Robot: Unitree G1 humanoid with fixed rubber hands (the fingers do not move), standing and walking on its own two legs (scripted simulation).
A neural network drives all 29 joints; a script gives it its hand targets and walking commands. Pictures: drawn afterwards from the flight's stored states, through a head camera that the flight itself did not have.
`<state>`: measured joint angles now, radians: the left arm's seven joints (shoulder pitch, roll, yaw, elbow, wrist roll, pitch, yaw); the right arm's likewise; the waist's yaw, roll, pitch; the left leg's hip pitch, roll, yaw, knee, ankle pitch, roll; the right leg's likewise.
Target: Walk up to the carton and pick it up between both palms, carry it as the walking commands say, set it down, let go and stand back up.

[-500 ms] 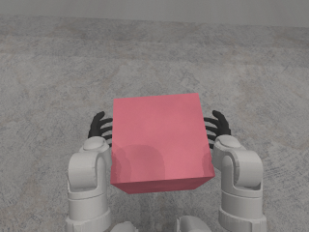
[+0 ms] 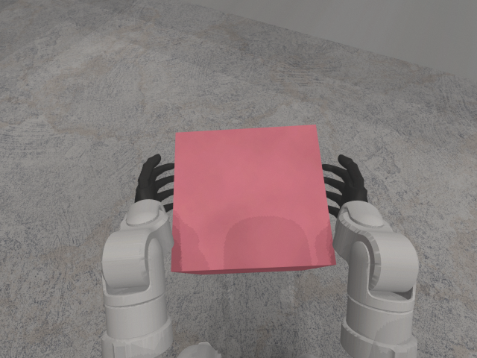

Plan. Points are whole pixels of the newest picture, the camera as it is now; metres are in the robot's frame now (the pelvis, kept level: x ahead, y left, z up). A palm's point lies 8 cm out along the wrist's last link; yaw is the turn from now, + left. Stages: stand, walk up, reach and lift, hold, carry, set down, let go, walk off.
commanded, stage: carry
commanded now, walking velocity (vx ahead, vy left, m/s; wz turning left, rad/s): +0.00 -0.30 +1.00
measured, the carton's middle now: (249, 212) +0.35 +0.00 +0.00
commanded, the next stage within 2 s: none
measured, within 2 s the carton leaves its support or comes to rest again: neither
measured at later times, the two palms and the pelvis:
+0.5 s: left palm (137, 188) +0.32 +0.15 +0.14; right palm (327, 148) +0.40 -0.12 +0.12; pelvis +0.06 -0.07 +0.02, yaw +17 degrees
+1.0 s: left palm (127, 256) +0.22 +0.15 +0.13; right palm (342, 181) +0.33 -0.12 +0.14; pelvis +0.00 -0.09 +0.02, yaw +20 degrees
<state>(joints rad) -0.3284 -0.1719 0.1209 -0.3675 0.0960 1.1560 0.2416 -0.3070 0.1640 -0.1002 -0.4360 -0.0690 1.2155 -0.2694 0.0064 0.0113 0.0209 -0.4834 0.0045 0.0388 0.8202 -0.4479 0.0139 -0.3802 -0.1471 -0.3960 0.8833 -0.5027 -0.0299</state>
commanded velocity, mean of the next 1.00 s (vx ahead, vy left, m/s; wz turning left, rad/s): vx -0.21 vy -0.04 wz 0.14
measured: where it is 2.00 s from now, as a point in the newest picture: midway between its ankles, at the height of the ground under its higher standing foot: outside the picture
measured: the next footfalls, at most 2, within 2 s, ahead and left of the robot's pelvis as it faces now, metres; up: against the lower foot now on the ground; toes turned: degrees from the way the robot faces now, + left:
right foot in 0.32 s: +0.10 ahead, -0.15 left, +0.00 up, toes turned +6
left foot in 0.66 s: +0.08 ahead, +0.09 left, +0.00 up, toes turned +17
